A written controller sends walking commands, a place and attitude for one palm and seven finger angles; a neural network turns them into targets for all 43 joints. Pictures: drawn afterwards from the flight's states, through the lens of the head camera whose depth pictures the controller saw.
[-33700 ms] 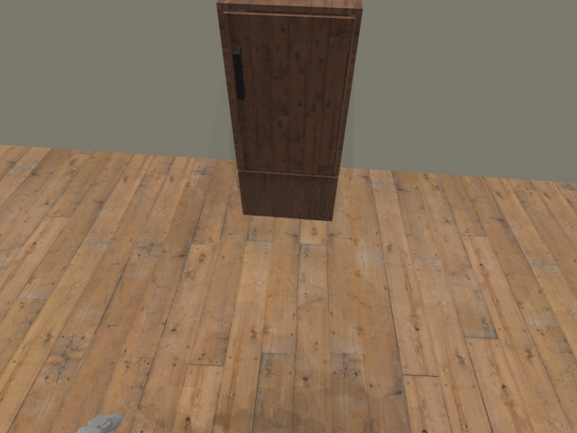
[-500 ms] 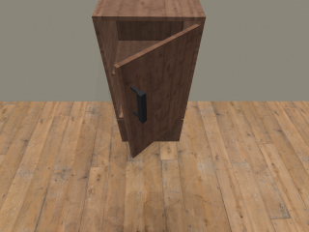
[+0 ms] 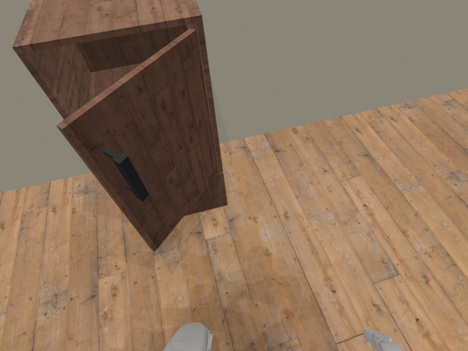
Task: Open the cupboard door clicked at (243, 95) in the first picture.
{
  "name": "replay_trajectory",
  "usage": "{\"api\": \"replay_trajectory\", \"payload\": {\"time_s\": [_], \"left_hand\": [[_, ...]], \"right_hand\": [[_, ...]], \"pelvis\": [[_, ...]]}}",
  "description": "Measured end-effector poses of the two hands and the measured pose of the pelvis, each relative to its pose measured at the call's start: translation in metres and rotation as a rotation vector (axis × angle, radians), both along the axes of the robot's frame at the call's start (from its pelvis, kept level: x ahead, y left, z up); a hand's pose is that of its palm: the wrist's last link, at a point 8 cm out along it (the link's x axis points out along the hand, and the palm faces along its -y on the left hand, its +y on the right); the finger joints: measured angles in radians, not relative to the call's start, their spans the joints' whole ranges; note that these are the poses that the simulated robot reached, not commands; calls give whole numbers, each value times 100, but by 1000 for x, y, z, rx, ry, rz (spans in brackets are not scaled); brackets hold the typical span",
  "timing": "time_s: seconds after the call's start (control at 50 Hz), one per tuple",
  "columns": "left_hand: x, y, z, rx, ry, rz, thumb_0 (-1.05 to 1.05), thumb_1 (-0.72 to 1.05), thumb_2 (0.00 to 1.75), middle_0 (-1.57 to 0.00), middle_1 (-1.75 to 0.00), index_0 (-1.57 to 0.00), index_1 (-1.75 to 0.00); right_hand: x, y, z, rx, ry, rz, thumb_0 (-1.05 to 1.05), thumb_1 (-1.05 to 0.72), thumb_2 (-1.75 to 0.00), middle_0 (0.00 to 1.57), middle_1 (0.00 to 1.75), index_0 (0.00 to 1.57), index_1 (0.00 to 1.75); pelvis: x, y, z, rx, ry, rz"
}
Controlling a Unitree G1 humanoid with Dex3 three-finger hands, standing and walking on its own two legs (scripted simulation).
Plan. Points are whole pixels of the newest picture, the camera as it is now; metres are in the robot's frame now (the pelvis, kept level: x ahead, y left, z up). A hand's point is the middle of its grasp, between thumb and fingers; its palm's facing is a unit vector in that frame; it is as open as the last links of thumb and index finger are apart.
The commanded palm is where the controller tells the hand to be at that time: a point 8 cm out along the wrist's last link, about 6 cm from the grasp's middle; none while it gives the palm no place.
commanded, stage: walk to a spot facing it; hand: left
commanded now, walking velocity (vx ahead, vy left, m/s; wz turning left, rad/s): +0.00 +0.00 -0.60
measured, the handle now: (125, 174) +0.45 +0.30 -0.04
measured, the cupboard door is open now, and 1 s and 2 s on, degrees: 43 43 43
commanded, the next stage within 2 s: none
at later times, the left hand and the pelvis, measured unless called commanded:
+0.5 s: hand (108, 345) +0.13 +0.28 -0.18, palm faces -0.20 -0.95 -0.24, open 7.4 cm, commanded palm none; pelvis +0.04 +0.08 -0.01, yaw -17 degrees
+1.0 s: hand (199, 286) +0.25 +0.11 -0.15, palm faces -0.59 -0.76 -0.25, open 7.3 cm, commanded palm none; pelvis +0.03 +0.04 -0.01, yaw -37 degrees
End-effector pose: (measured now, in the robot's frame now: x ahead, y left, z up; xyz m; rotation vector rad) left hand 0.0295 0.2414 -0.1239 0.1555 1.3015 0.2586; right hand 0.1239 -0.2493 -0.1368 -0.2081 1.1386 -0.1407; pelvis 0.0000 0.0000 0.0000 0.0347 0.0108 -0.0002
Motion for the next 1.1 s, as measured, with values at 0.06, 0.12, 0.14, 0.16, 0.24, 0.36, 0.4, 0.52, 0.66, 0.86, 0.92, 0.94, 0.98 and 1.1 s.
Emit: {"api": "replay_trajectory", "payload": {"time_s": [0.06,0.12,0.14,0.16,0.24,0.36,0.4,0.52,0.66,0.86,0.92,0.94,0.98,1.1], "left_hand": [[3,-1,-2,-14,7,-21,0,91,90,-20,-30,-20,-30],[5,2,-4,-24,21,-44,0,91,90,-20,-30,-20,-30],[6,4,-5,-27,26,-52,0,91,90,-20,-30,-20,-30],[7,6,-6,-28,32,-61,0,91,90,-20,-30,-20,-30],[13,22,-10,-30,57,-99,0,91,90,-20,-30,-20,-30],[38,58,-20,-25,79,-170,0,91,90,-20,-30,-20,-30],[54,72,-28,-26,69,-194,0,91,90,-20,-30,-20,-30],[119,89,-23,-23,15,-332,0,91,90,-20,-30,-20,-29],[190,64,-13,-36,-53,-503,0,92,90,-19,-30,-20,-29],[255,-49,-8,-62,-175,-770,0,92,90,-19,-30,-20,-29],[255,-75,-2,-62,-212,-813,0,91,90,-19,-30,-20,-29],[253,-80,0,-61,-214,-815,0,91,90,-20,-30,-20,-29],[246,-86,3,-60,-204,-815,0,91,90,-20,-30,-20,-29],[225,-86,0,-64,-121,-832,0,91,90,-20,-30,-20,-30]], "right_hand": [[8,0,5,-5,-30,-18,1,-91,-90,20,30,20,30],[11,3,9,-8,-46,-36,1,-91,-90,20,30,20,30],[11,5,10,-8,-49,-42,1,-91,-90,20,30,20,30],[11,7,12,-9,-51,-49,1,-91,-90,20,30,20,30],[8,18,16,-13,-59,-82,1,-91,-90,20,30,20,30],[0,42,21,-28,-75,-149,1,-91,-90,20,30,20,30],[-8,49,18,-49,-89,-170,1,-91,-90,20,30,20,30],[-59,71,24,-72,0,-250,1,-91,-90,20,30,20,30],[-134,87,22,-51,105,-426,1,-91,-90,20,30,20,30],[-237,95,-15,47,235,-667,1,-91,-90,20,30,20,30],[-251,91,-23,72,265,-717,1,-91,-90,20,30,20,30],[-252,89,-23,76,263,-729,1,-91,-90,20,30,20,30],[-248,84,-19,80,242,-747,1,-91,-90,20,30,20,30],[-220,64,-8,64,118,-780,1,-91,-90,20,30,20,30]], "pelvis": [[3,2,0,-6,-1,-33],[7,7,0,-13,0,-64],[8,9,0,-15,1,-75],[9,11,0,-17,2,-86],[15,23,-1,-24,8,-131],[27,49,-5,-38,23,-194],[32,61,-12,-62,35,-211],[37,77,-4,-66,12,-319],[42,82,0,-75,11,-433],[37,53,-18,-32,9,-576],[33,47,-19,-38,-1,-605],[32,45,-16,-36,-6,-613],[31,41,-12,-29,-13,-635],[30,36,-4,-19,-11,-700]]}}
